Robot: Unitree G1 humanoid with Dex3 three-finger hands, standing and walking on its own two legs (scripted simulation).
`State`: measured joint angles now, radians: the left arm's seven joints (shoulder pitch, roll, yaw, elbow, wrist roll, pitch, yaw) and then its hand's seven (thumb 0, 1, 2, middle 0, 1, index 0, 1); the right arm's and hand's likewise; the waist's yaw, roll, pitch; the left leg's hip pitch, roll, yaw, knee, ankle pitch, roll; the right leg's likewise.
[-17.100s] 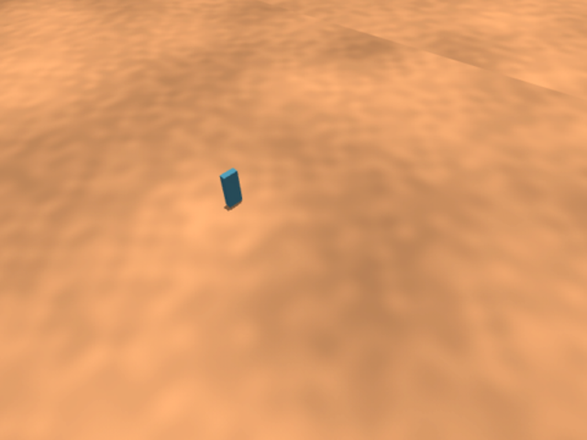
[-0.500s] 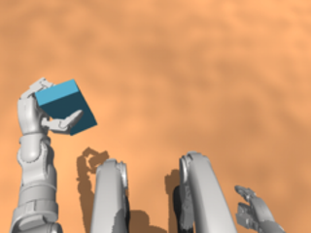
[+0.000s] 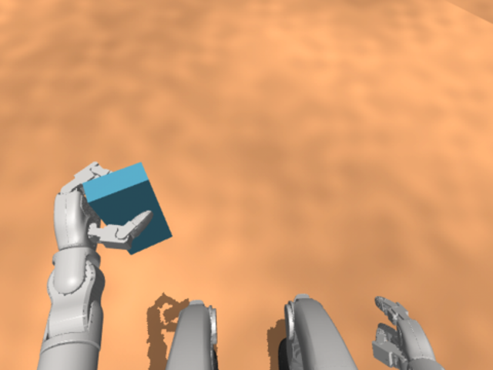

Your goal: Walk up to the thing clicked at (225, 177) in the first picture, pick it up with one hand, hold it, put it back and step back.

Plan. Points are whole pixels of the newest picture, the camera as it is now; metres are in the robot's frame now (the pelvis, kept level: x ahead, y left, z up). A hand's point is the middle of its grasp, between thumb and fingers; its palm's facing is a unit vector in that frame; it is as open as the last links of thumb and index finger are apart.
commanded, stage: lift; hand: left
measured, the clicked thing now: (135, 214) +0.37 +0.18 +0.00
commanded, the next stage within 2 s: hold in 0.98 s
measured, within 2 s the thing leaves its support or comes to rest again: neither
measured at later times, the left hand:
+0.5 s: hand (105, 175) +0.37 +0.19 +0.12, palm faces +0.14 -0.99 -0.02, open 8.1 cm
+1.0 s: hand (102, 160) +0.37 +0.18 +0.15, palm faces +0.13 -0.99 -0.01, open 8.1 cm
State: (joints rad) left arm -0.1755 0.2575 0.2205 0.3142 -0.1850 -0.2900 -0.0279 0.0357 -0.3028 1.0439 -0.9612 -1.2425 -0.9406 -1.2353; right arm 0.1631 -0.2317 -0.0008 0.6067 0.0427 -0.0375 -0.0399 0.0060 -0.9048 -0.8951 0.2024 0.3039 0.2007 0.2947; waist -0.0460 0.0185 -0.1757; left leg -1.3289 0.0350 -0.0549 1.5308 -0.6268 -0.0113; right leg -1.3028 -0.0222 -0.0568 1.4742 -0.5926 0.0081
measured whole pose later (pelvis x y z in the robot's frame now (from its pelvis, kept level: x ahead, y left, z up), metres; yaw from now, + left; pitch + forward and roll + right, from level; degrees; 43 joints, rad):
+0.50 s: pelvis +0.03 +0.00 +0.08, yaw +1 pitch +15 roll -2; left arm -0.14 0.22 0.18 0.38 -0.17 -0.32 -0.04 0.04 -0.31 1.04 -0.97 -1.23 -0.95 -1.22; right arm 0.23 -0.22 0.01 0.64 0.02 -0.05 -0.03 0.01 -0.92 -0.90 0.20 0.30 0.20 0.29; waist -0.04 0.01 -0.10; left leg -0.90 0.04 -0.03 1.16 -0.53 -0.01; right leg -0.88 -0.02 -0.05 1.11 -0.49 0.01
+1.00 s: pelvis +0.04 +0.00 +0.11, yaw +1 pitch +10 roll -2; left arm -0.13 0.20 0.18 0.43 -0.17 -0.36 -0.06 0.04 -0.30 1.04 -0.95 -1.26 -0.93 -1.25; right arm 0.23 -0.22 0.00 0.65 0.01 -0.04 -0.03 0.01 -0.91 -0.90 0.20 0.30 0.20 0.29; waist -0.04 0.01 -0.06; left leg -0.69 0.04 -0.02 0.99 -0.47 -0.02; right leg -0.68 -0.01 -0.04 0.94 -0.44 0.01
